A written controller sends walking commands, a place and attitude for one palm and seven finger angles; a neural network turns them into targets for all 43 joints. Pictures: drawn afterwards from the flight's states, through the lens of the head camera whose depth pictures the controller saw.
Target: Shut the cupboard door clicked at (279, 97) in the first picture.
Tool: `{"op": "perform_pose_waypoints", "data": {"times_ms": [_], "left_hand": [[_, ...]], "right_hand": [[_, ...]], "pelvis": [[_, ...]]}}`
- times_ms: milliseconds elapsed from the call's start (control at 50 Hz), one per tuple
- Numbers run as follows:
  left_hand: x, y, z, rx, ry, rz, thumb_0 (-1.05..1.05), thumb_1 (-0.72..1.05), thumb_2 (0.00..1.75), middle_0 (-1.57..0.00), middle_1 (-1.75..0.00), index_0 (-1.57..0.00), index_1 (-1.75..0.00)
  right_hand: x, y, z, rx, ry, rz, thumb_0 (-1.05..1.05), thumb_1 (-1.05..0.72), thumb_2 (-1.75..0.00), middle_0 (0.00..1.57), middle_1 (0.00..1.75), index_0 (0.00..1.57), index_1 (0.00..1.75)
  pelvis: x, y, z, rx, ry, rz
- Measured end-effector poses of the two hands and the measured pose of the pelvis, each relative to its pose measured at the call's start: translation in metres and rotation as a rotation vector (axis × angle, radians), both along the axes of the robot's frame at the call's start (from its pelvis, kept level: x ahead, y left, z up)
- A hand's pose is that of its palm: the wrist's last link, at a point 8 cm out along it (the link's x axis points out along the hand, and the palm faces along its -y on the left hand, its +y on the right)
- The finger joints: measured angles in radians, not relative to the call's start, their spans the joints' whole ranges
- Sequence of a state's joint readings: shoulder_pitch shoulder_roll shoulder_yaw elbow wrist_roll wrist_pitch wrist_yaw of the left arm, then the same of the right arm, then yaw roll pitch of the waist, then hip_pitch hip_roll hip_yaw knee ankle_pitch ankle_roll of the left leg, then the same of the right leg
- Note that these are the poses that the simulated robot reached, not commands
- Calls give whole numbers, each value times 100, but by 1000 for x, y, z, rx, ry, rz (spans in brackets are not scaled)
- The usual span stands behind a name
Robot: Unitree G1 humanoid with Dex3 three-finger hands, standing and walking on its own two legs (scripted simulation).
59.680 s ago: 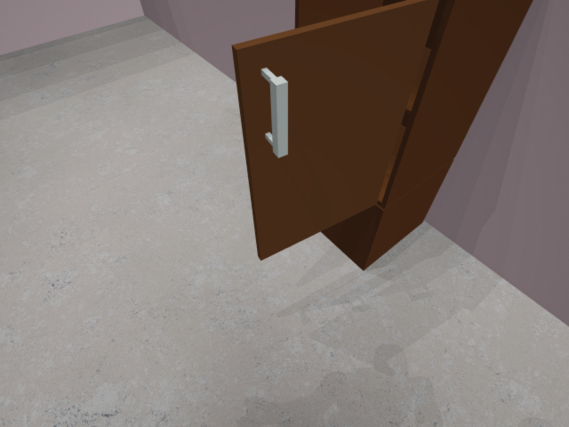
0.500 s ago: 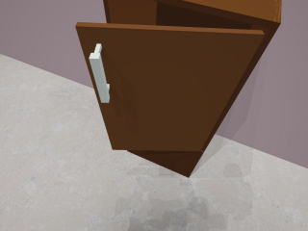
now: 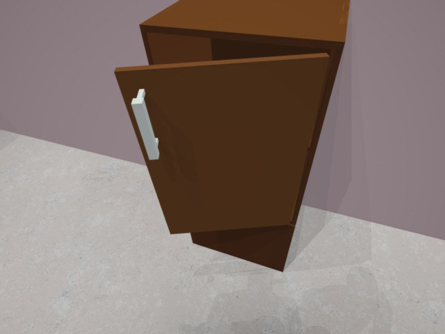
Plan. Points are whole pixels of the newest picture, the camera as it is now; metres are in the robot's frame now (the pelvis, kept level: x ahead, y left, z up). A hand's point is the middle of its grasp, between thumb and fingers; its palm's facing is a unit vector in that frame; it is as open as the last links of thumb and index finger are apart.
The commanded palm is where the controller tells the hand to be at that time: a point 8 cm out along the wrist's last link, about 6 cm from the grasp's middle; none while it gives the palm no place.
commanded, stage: come to a stop and stand still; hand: left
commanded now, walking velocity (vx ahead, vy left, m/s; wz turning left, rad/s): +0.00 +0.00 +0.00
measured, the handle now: (147, 125) +0.49 +0.18 +0.14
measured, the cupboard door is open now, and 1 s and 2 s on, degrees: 24 24 24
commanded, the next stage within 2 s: look again from close up in 1.14 s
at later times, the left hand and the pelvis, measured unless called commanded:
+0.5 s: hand out of the picture +0.00 +0.14 -0.17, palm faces +0.05 -0.98 -0.19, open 7.3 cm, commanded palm none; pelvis +0.00 -0.03 +0.00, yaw +1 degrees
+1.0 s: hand out of the picture +0.03 +0.15 -0.16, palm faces +0.06 -0.98 -0.19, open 7.3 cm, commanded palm none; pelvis +0.04 -0.02 +0.01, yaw +1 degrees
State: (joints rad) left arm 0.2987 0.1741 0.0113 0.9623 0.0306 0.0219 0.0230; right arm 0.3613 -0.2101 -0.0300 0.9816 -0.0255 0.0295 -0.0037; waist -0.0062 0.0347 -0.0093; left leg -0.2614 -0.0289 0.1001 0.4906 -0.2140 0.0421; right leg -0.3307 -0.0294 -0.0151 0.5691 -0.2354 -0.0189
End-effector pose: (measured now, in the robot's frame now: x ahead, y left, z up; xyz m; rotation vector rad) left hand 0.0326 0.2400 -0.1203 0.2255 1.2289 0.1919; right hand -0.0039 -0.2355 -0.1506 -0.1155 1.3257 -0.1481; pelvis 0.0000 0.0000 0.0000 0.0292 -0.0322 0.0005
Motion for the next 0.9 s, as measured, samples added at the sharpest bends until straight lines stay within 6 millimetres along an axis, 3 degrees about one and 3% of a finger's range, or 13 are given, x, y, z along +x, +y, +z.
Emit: {"op": "perform_pose_waypoints", "data": {"times_ms": [100,240,400,680,900], "left_hand": [[-25,-15,-5,-27,69,15,0,91,90,-20,-30,-20,-30],[-42,-37,-12,-68,119,30,0,91,90,-20,-30,-20,-30],[-41,-50,-17,-90,118,42,1,92,90,-20,-30,-21,-30],[-30,-51,-16,-100,137,66,1,92,90,-20,-30,-20,-30],[-18,-48,-13,-100,153,69,1,92,90,-20,-30,-20,-30]], "right_hand": [[-23,-5,2,2,58,-11,1,-92,-90,20,30,20,30],[-31,-4,2,20,77,-17,1,-91,-90,20,30,20,30],[-26,2,2,38,77,-14,0,-91,-90,20,30,20,30],[-13,10,6,44,110,-8,0,-91,-90,20,30,20,30],[16,16,8,42,89,6,0,-91,-90,20,30,20,30]], "pelvis": [[-3,-8,2,3,4,2],[-3,-18,3,0,1,7],[0,-25,3,-6,0,12],[16,-24,6,-13,18,18],[33,-19,9,-14,16,18]]}}
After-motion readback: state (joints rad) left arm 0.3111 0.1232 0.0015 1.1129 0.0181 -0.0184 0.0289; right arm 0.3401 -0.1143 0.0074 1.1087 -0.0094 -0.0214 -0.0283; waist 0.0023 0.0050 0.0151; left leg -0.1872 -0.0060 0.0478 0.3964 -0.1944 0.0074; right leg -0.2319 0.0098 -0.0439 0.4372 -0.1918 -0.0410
